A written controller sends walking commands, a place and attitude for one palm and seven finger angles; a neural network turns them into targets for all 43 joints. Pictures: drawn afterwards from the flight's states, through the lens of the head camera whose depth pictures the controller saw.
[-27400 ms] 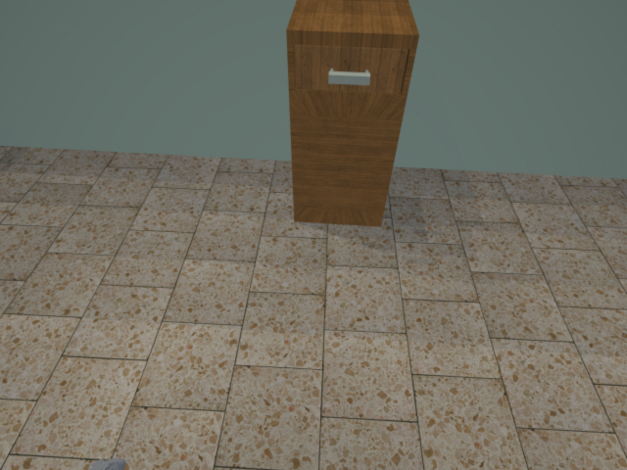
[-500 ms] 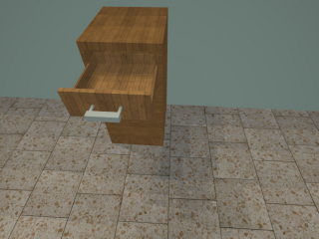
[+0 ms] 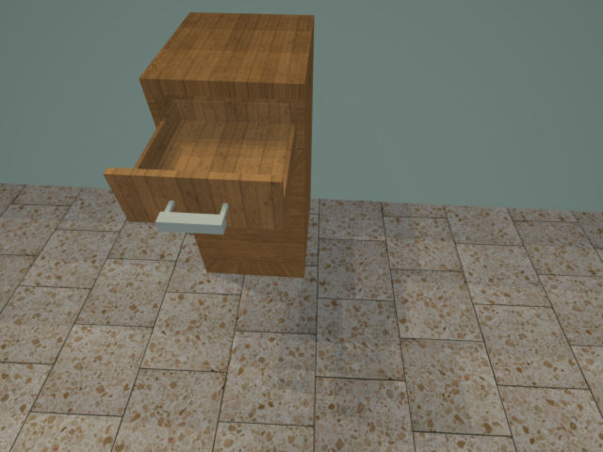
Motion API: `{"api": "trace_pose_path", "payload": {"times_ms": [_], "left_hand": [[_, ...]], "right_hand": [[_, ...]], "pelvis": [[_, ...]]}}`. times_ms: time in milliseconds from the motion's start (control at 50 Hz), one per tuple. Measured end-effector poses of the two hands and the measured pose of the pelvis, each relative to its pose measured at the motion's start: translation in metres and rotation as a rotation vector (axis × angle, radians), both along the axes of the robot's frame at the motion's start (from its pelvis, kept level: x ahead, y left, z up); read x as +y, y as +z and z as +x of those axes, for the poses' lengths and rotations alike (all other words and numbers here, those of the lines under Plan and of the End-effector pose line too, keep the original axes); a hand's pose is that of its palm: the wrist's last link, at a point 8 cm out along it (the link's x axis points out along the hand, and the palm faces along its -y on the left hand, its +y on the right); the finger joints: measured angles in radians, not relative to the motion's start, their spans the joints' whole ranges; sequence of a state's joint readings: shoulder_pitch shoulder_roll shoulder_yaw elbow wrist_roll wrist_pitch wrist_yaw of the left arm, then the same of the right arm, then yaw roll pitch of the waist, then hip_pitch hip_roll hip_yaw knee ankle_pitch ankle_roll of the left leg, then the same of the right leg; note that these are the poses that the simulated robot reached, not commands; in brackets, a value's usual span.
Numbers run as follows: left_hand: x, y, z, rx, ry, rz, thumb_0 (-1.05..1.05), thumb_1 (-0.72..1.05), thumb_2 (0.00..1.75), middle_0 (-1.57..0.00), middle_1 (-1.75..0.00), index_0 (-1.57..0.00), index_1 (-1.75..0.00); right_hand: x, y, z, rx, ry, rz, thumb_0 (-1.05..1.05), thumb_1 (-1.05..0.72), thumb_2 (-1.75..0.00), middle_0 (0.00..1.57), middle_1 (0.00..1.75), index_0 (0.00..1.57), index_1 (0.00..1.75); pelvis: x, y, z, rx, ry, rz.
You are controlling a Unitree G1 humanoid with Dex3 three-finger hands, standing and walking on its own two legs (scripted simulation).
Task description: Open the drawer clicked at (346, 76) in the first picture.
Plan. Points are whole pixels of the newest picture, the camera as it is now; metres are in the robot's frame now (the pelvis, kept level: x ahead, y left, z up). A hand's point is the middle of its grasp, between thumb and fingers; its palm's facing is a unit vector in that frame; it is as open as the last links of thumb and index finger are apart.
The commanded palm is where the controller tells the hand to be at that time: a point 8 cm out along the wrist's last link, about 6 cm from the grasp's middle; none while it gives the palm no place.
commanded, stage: look to check the result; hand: left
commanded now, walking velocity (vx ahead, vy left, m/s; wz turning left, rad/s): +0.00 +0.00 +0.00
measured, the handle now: (194, 214) +0.55 +0.25 -0.06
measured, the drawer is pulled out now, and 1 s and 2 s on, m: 0.30 0.30 0.30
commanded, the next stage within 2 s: stand and wait in 0.52 s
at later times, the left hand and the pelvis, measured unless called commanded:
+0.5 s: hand out of the picture +0.02 +0.17 -0.17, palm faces +0.05 -0.98 -0.21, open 7.3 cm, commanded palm none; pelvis +0.02 +0.00 +0.00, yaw +0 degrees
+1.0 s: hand out of the picture +0.04 +0.17 -0.17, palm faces +0.04 -0.97 -0.22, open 7.3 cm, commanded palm none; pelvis +0.02 -0.01 +0.00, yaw +0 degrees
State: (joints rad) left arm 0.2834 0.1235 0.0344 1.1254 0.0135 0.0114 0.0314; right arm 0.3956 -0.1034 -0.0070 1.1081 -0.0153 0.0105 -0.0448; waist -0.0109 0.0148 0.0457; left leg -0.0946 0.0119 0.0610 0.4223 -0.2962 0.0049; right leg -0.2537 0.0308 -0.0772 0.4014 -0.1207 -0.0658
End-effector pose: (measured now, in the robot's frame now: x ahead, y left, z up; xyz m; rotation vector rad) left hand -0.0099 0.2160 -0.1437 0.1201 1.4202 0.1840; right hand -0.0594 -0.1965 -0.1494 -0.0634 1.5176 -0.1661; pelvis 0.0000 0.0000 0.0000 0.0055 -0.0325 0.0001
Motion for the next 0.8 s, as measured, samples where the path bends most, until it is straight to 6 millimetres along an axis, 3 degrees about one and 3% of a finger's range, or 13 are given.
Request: {"api": "trace_pose_path", "payload": {"times_ms": [200,440,800], "left_hand": [[-0.002,-0.001,0.002,0.028,0.002,-0.011,0.01,0.92,0.9,-0.2,-0.3,-0.2,-0.3],[0.005,0.003,0.019,0.006,-0.007,0.014,0.01,0.92,0.9,-0.2,-0.3,-0.2,-0.3],[0.007,0.006,0.04,-0.033,-0.019,0.03,0.0,0.92,0.9,-0.2,-0.3,-0.2,-0.3]], "right_hand": [[0.0,0.002,0.008,0.012,0.004,-0.006,0.0,-0.91,-0.9,0.19,0.3,0.2,0.3],[0.002,-0.002,0.034,-0.032,0.011,0.006,0.0,-0.9,-0.9,0.19,0.3,0.2,0.3],[-0.017,-0.001,0.051,-0.047,0.028,-0.022,0.0,-0.9,-0.9,0.19,0.3,0.2,0.3]], "pelvis": [[0.002,0.001,0.007,0.004,0.001,-0.003],[0.001,0.001,0.015,0.001,0.001,-0.002],[-0.004,0.002,0.02,-0.001,0.004,-0.002]]}}
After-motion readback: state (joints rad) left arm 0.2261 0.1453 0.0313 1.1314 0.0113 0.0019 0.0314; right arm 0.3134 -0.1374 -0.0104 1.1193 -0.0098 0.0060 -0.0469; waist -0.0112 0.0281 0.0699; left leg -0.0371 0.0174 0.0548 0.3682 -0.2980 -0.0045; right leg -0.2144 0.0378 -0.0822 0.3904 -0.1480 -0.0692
